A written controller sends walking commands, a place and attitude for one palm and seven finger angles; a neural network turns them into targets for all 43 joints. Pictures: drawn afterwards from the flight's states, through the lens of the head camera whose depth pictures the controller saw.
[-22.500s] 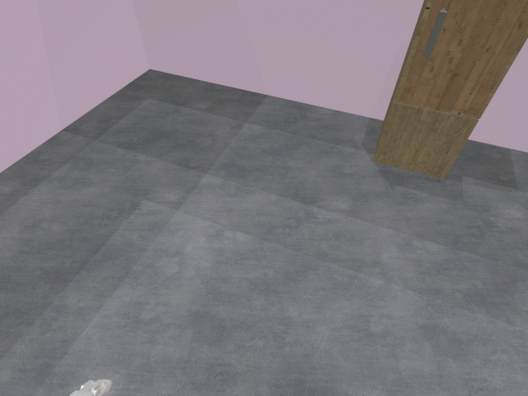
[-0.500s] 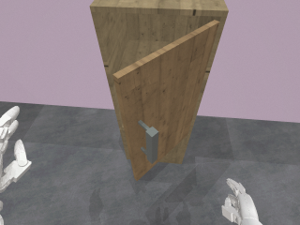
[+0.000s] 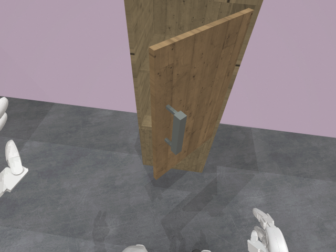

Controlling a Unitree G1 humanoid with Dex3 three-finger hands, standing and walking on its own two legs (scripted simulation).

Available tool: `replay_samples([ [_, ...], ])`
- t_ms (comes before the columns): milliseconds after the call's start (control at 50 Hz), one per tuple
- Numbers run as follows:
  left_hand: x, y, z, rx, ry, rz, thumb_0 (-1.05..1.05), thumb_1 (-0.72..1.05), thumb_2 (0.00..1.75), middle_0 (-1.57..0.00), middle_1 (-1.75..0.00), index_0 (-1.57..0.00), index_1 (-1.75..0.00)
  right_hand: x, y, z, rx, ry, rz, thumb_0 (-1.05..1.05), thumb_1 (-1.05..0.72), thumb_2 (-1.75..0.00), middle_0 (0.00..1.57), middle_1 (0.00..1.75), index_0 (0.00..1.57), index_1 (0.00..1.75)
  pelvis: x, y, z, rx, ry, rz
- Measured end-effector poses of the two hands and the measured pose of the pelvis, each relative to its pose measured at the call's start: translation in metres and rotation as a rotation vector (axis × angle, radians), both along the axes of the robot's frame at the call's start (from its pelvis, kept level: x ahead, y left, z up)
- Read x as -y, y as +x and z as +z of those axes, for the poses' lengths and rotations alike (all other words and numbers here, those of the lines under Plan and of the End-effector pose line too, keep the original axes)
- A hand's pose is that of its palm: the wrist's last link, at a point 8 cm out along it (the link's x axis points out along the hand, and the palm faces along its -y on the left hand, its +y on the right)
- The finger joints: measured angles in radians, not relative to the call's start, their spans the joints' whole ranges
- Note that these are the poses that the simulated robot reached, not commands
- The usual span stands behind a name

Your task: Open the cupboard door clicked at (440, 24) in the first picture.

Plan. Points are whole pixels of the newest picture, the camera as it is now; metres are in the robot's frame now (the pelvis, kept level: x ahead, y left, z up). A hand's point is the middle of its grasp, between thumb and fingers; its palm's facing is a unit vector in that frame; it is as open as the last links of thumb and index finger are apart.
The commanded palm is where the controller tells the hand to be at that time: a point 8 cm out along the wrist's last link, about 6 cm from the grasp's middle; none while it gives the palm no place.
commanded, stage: step back with the hand held close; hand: left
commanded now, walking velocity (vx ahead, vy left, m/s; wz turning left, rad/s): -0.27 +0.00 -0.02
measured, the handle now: (173, 130) +0.45 +0.02 +0.00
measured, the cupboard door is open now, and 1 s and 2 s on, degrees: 49 49 49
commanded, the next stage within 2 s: stop stepping back and stand still in 0.28 s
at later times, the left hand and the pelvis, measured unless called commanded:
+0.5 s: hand out of the picture +0.09 +0.27 +0.19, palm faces +0.47 -0.74 -0.48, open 7.4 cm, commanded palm +0.02 +0.30 +0.19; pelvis -0.10 -0.01 +0.01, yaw +3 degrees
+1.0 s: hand out of the picture +0.05 +0.21 +0.16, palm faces +0.37 -0.80 -0.47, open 7.4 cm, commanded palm -0.02 +0.26 +0.19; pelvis -0.17 -0.04 +0.00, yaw -1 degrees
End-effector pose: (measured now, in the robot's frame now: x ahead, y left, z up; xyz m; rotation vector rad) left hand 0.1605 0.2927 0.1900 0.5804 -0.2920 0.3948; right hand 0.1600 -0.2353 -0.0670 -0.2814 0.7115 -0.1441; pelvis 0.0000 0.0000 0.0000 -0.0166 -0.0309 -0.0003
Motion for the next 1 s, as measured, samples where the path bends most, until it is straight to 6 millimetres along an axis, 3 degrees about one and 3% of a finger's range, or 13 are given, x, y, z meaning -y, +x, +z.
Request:
replay_samples([
  [140,-0.003,-0.029,0.014,0.048,0.121,0.004,0.01,0.89,0.9,-0.22,-0.31,-0.22,-0.3,0.005,-0.027,-0.008,0.005,0.01,-0.012,0.01,-0.9,-0.9,0.2,0.3,0.2,0.3,0.007,-0.02,-0.008,0.016,0.003,0.055],
  [300,-0.006,-0.071,-0.002,0.023,0.032,0.038,0.01,0.89,0.9,-0.21,-0.31,-0.22,-0.3,0.008,-0.044,-0.01,-0.016,-0.012,0.024,0.01,-0.9,-0.9,0.2,0.3,0.2,0.3,0.003,-0.055,-0.009,0.004,0.016,0.042],
  [380,-0.01,-0.083,-0.005,0.035,0.017,0.012,0.01,0.89,0.9,-0.22,-0.31,-0.22,-0.3,0.0,-0.059,-0.005,0.001,-0.05,0.037,0.01,-0.9,-0.9,0.2,0.3,0.2,0.3,-0.002,-0.08,-0.01,-0.006,-0.027,0.066],
  [460,-0.013,-0.103,0.009,0.048,0.037,0.009,0.01,0.88,0.9,-0.22,-0.31,-0.22,-0.3,-0.014,-0.081,0.005,0.006,0.006,0.035,0.01,-0.9,-0.9,0.2,0.3,0.2,0.3,0.004,-0.097,0.001,-0.019,-0.053,0.058],
  [580,0.001,-0.136,0.022,0.034,0.002,0.039,0.01,0.89,0.9,-0.21,-0.31,-0.22,-0.3,-0.024,-0.107,0.017,0.026,0.059,0.061,0.01,-0.9,-0.9,0.2,0.3,0.2,0.3,0.017,-0.113,0.015,-0.07,-0.036,0.041],
  [700,0.026,-0.151,0.015,0.002,0.013,0.002,0.01,0.89,0.9,-0.21,-0.31,-0.21,-0.3,-0.001,-0.128,-0.003,0.011,0.057,0.084,0.01,-0.9,-0.9,0.2,0.3,0.2,0.3,0.029,-0.143,0.003,-0.075,0.009,-0.005],
  [820,0.016,-0.147,0.005,0.02,-0.032,0.015,0.01,0.88,0.9,-0.22,-0.31,-0.22,-0.3,0.034,-0.161,-0.001,-0.004,0.007,-0.036,0.01,-0.9,-0.9,0.2,0.3,0.2,0.3,0.028,-0.136,0.002,-0.048,0.038,-0.017],
  [880,0.015,-0.14,-0.006,0.005,-0.078,0.014,0.01,0.89,0.9,-0.21,-0.31,-0.22,-0.3,0.048,-0.173,-0.001,0.022,-0.011,-0.084,0.01,-0.9,-0.9,0.2,0.3,0.2,0.3,0.026,-0.146,-0.001,-0.027,0.052,-0.011],
  [1000,0.043,-0.152,-0.007,-0.057,-0.026,-0.057,0.02,0.89,0.9,-0.21,-0.31,-0.21,-0.3,0.057,-0.204,-0.001,0.044,0.015,-0.101,0.01,-0.9,-0.9,0.2,0.3,0.2,0.3,0.039,-0.17,-0.001,0.004,0.053,-0.015],
])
